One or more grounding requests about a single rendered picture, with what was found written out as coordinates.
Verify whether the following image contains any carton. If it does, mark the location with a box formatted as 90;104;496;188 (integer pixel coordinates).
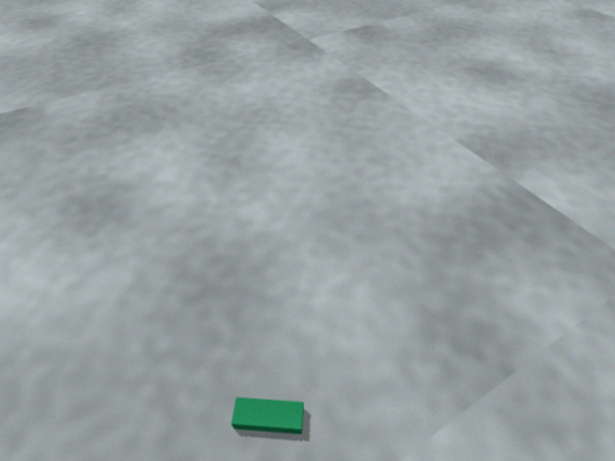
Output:
232;398;304;434

